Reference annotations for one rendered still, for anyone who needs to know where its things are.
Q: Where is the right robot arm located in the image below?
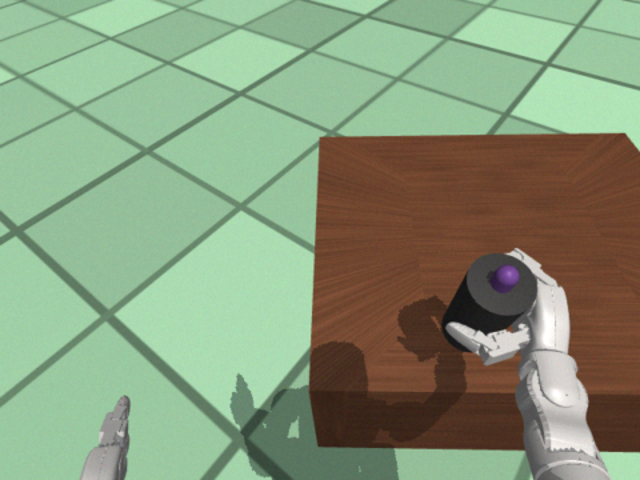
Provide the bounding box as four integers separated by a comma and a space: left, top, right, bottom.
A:
515, 349, 611, 480

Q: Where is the right robot hand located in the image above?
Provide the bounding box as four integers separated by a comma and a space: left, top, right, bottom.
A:
445, 248, 570, 366

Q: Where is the left robot hand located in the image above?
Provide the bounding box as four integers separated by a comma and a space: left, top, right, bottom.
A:
79, 396, 130, 480

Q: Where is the bottle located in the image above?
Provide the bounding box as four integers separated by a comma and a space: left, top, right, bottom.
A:
442, 253, 538, 353

